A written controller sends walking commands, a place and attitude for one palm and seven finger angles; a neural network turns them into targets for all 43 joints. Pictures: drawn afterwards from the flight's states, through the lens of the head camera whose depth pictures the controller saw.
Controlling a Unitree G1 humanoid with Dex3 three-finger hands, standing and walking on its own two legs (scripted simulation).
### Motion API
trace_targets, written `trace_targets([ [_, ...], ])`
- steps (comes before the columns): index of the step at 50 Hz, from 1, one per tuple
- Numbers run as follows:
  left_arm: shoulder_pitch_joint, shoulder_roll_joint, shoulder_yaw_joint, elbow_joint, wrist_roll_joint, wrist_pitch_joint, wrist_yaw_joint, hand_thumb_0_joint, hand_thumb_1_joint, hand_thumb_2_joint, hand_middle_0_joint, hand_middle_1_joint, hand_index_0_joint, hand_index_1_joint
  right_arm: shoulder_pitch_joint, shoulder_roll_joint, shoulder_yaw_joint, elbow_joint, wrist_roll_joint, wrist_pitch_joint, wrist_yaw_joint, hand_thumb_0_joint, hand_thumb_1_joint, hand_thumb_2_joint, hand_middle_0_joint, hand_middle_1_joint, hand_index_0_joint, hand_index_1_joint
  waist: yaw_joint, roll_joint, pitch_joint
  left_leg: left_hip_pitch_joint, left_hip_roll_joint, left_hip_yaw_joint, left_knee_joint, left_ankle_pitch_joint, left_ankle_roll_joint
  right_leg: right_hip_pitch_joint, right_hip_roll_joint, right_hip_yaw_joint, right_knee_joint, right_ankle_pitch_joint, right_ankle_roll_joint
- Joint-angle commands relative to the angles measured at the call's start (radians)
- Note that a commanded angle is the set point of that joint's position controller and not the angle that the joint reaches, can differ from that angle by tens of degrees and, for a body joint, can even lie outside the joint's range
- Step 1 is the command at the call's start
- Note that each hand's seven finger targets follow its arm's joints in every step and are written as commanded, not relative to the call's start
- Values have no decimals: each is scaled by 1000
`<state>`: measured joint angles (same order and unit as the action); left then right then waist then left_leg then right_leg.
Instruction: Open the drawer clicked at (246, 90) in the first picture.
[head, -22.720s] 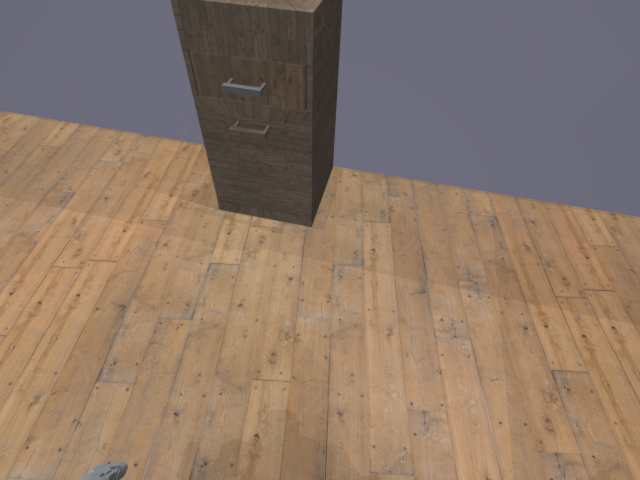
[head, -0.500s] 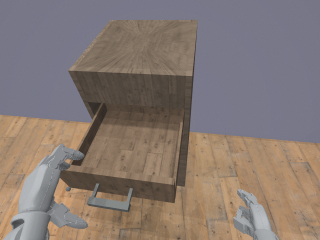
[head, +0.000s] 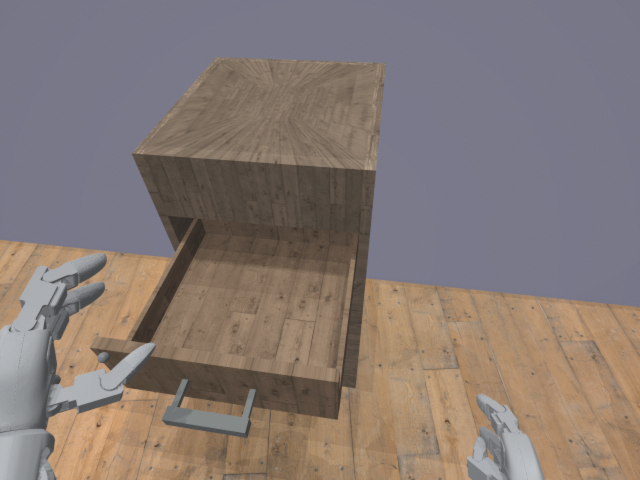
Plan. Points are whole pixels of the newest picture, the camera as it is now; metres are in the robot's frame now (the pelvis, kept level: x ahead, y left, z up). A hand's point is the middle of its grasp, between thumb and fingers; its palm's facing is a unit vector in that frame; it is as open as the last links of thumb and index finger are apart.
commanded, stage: draw the hand back to the body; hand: left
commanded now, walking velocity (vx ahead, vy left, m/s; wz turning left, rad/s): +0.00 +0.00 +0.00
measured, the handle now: (212, 406) +0.25 +0.21 -0.14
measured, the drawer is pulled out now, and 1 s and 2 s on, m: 0.30 0.30 0.30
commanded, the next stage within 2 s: step back with the hand held close in 0.42 s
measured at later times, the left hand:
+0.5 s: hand (83, 360) +0.17 +0.24 +0.16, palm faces +0.43 -0.81 -0.41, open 7.5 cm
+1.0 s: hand (55, 390) +0.15 +0.25 +0.15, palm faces +0.33 -0.79 -0.51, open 7.4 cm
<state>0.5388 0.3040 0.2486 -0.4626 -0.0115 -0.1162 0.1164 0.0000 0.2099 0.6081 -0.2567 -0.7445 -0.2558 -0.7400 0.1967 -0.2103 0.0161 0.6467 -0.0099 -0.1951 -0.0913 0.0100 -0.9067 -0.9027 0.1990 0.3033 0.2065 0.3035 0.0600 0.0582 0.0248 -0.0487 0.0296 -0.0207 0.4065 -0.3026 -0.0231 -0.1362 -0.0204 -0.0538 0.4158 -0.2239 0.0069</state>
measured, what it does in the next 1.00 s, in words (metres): stands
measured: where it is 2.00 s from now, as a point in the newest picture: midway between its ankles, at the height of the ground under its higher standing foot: outside the picture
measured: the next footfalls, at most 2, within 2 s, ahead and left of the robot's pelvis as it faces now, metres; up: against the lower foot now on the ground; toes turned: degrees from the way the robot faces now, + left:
right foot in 1.98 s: -0.21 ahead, -0.17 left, +0.00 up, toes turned +3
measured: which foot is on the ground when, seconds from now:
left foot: down 0.00-1.00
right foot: down 0.00-1.00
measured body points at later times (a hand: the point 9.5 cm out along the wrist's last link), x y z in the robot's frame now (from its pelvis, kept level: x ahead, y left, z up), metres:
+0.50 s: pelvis +0.00 +0.00 +0.00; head -0.02 -0.02 +0.45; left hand +0.15 +0.28 +0.18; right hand +0.19 -0.21 -0.08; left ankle -0.05 +0.13 -0.74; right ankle +0.00 -0.12 -0.74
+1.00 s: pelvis -0.04 +0.01 -0.01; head +0.00 +0.02 +0.44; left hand +0.12 +0.29 +0.18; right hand +0.15 -0.22 -0.09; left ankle -0.05 +0.13 -0.74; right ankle +0.00 -0.12 -0.74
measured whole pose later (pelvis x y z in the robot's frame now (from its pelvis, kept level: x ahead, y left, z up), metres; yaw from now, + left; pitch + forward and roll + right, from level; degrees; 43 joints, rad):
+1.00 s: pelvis -0.04 +0.01 -0.01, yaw +2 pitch +2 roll +0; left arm 0.66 0.41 0.39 -0.63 -0.04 -0.21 0.13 0.02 0.88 0.90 -0.21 -0.31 -0.21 -0.30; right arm 0.15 -0.20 -0.01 0.56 0.01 -0.06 -0.09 0.01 -0.91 -0.90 0.20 0.30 0.21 0.30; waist 0.00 -0.01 0.06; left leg -0.29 -0.01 -0.04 0.53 -0.28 -0.01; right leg -0.34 -0.06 -0.06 0.50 -0.19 0.02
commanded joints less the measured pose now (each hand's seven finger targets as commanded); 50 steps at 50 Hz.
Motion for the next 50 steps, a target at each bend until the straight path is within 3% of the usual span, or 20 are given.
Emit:
trace_targets([
  [1, -58, 164, 139, -220, -9, -77, 30, 0, 550, 750, -225, -525, -225, -525, -140, -79, -36, -171, 5, -66, -7, 0, -900, -900, 200, 300, 200, 300, 3, -15, -83, -82, -10, 48, -51, 307, 27, 88, -1, -19, -41, 207, -11],
  [2, -59, 162, 143, -216, -11, -77, 29, 0, 585, 765, -223, -502, -223, -502, -143, -80, -37, -172, 5, -64, -7, 0, -900, -900, 200, 300, 200, 300, 3, -25, -77, -84, -9, 48, -52, 301, 28, 85, 0, -18, -42, 202, -10],
  [4, -68, 177, 160, -233, -10, -80, 29, 0, 655, 795, -218, -458, -218, -458, -150, -80, -39, -170, 6, -66, -8, 0, -900, -900, 200, 300, 200, 300, 4, 14, -75, -77, -12, 51, -50, 291, 26, 76, 1, -12, -56, 194, -13],
  [7, -56, 159, 152, -201, -18, -80, 27, 0, 760, 840, -210, -390, -210, -390, -150, -79, -40, -171, 9, -62, -8, 0, -900, -900, 200, 300, 200, 300, 1, -46, -57, -92, -8, 48, -54, 261, 31, 68, -3, -15, -53, 168, -8],
  [9, -67, 149, 142, -193, -15, -77, 23, 0, 830, 870, -205, -345, -205, -345, -156, -82, -41, -168, 10, -62, -7, 0, -900, -900, 200, 300, 200, 300, -1, -3, -37, -92, -10, 50, -54, 250, 29, 48, 0, -10, -67, 153, -11],
  [11, -74, 154, 139, -209, -17, -81, 24, 0, 900, 900, -200, -300, -200, -300, -150, -82, -39, -172, 12, -62, -5, 0, -900, -900, 200, 300, 200, 300, 0, -3, -56, -93, -7, 43, -58, 250, 29, 60, -3, -13, -50, 148, -11],
  [13, -67, 161, 148, -214, -16, -80, 25, 0, 900, 900, -200, -300, -200, -300, -150, -82, -38, -175, 10, -62, -5, 0, -900, -900, 200, 300, 200, 300, 4, -24, -75, -94, -8, 40, -55, 257, 30, 71, -3, -14, -43, 154, -11],
  [22, -72, 160, 144, -244, -15, -76, 29, 0, 900, 900, -200, -300, -200, -300, -146, -76, -35, -175, 12, -67, -4, 0, -900, -900, 200, 300, 200, 300, 1, 33, -82, -87, -7, 37, -47, 273, 24, 65, -6, -14, -33, 166, -15],
  [26, -63, 153, 145, -209, -19, -70, 28, 0, 900, 900, -200, -300, -200, -300, -153, -77, -37, -174, 13, -63, -6, 0, -900, -900, 200, 300, 200, 300, 0, -31, -56, -100, -4, 37, -45, 260, 29, 54, -6, -13, -40, 162, -12],
  [27, -175, 271, 278, -303, -27, -119, 31, 0, 900, 900, -200, -300, -200, -300, -123, -114, -33, -206, 16, -23, -2, 0, -900, -900, 200, 300, 200, 300, -51, -58, 56, -193, 6, 0, -15, 193, 46, -34, -49, 63, -87, 190, -9],
  [28, -96, 208, 230, -215, -17, -126, 20, 0, 900, 900, -200, -300, -200, -300, -130, -96, -32, -186, 15, 0, 0, 0, -900, -900, 200, 300, 200, 300, -55, -111, 32, -191, 4, -9, 2, 163, 47, -42, -66, 54, -94, 166, -13],
  [29, -96, 214, 230, -264, -17, -138, 16, 0, 900, 900, -200, -300, -200, -300, -145, -103, -36, -209, 14, 11, 0, 0, -900, -900, 200, 300, 200, 300, -54, -71, 22, -189, -5, -1, 8, 164, 47, -57, -71, 65, -96, 179, -18],
  [31, 18, 177, 208, -236, -20, -146, 14, 0, 900, 900, -200, -300, -200, -300, -140, -105, -40, -212, 14, 31, 3, 0, -900, -900, 200, 300, 200, 300, -54, -27, -69, -182, 5, -5, 13, 229, 48, -4, -82, 49, -53, 214, -20],
  [34, 86, 187, 219, -268, -26, -152, 16, 0, 900, 900, -200, -300, -200, -300, -148, -110, -54, -229, 16, 54, 4, 0, -900, -900, 200, 300, 200, 300, -54, -19, -151, -186, 19, -11, 18, 343, 44, 41, -78, 33, -3, 302, -15],
  [38, 122, 216, 245, -314, -28, -156, 25, 0, 900, 900, -200, -300, -200, -300, -142, -112, -68, -244, 20, 75, -1, 0, -900, -900, 200, 300, 200, 300, -58, -52, -199, -214, 35, -26, 32, 412, 41, 67, -73, 25, 42, 353, -11],
  [44, 145, 243, 273, -374, -32, -158, 38, 0, 900, 900, -200, -300, -200, -300, -147, -110, -76, -251, 18, 77, -8, 0, -900, -900, 200, 300, 200, 300, -53, 26, -203, -267, 57, -57, 29, 447, 38, 59, -63, 14, 100, 343, -14],
  [50, 135, 224, 260, -375, -31, -163, 47, 0, 900, 900, -200, -300, -200, -300, -130, -110, -74, -242, 17, 61, -6, 0, -900, -900, 200, 300, 200, 300, -58, 21, -168, -372, 76, -78, 13, 278, 53, 40, -65, 35, 129, 239, -15],
])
